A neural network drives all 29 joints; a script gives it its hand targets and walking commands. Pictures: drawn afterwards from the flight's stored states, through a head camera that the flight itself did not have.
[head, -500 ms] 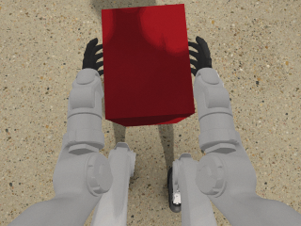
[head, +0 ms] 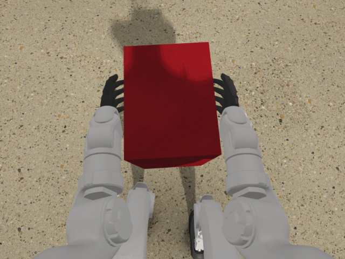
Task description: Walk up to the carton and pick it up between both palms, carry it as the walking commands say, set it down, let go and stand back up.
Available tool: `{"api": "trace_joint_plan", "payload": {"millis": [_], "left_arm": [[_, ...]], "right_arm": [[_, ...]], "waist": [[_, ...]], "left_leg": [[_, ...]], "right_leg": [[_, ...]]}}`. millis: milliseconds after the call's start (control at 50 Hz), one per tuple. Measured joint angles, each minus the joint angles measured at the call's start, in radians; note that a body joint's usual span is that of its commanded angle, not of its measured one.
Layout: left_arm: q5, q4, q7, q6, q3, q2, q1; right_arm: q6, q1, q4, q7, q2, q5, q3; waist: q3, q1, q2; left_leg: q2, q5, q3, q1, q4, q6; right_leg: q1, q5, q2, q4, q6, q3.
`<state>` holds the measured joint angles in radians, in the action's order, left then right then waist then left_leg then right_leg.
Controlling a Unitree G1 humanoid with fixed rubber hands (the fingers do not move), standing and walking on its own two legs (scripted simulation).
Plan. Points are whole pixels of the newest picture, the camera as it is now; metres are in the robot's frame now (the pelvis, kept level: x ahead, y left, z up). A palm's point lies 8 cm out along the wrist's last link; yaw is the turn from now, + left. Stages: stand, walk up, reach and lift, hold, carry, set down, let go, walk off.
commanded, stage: reach and lift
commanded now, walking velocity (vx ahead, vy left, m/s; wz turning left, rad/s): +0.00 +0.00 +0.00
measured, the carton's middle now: (170, 118) +0.44 +0.05 -0.12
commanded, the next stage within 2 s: none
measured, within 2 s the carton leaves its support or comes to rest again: neither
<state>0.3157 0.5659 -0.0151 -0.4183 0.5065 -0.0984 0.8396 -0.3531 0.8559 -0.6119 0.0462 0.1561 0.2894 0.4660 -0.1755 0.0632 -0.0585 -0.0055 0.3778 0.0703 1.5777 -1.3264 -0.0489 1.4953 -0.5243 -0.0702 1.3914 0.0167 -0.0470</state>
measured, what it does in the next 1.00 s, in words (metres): rises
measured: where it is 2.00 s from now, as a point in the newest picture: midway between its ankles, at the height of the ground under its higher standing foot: (168, 234)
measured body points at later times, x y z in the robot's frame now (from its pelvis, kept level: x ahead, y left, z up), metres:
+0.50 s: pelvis +0.02 +0.00 +0.07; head +0.19 +0.02 +0.48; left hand +0.42 +0.19 +0.02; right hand +0.44 -0.09 +0.03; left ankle +0.10 +0.14 -0.58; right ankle +0.05 -0.12 -0.58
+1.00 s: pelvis +0.03 +0.00 +0.13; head +0.15 +0.02 +0.56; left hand +0.39 +0.18 +0.09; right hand +0.42 -0.09 +0.10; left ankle +0.10 +0.14 -0.58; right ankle +0.05 -0.12 -0.58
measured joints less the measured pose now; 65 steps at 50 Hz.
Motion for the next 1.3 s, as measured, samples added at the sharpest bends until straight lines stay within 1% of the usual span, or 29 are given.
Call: {"api": "trace_joint_plan", "payload": {"millis": [500,840,1080,1300], "left_arm": [[0.02,-0.061,0.02,0.011,-0.022,-0.05,-0.15],[0.04,-0.107,0.035,0.007,-0.038,-0.077,-0.238],[0.044,-0.143,0.031,-0.017,-0.061,-0.096,-0.301],[0.049,-0.163,0.016,-0.061,-0.083,-0.113,-0.356]], "right_arm": [[0.012,-0.163,0.068,-0.026,0.047,0.025,-0.018],[0.006,-0.246,0.107,-0.045,0.07,0.044,-0.035],[-0.015,-0.305,0.132,-0.061,0.074,0.046,-0.055],[-0.055,-0.355,0.138,-0.077,0.07,0.05,-0.071]], "waist": [[0.052,0.009,-0.001],[0.11,0.006,0.004],[0.146,0.003,0.011],[0.173,0.004,0.019]], "left_leg": [[-0.008,-0.068,-0.006,-0.349,0.28,0.002],[-0.009,-0.148,-0.013,-0.614,0.513,0.008],[-0.008,-0.197,-0.019,-0.808,0.659,0.015],[-0.006,-0.23,-0.026,-1.007,0.78,0.018]], "right_leg": [[-0.34,0.079,0.007,-0.282,-0.011,-0.011],[-0.601,0.164,0.019,-0.515,-0.011,-0.02],[-0.793,0.217,0.028,-0.665,-0.008,-0.028],[-0.991,0.252,0.038,-0.786,-0.008,-0.035]]}}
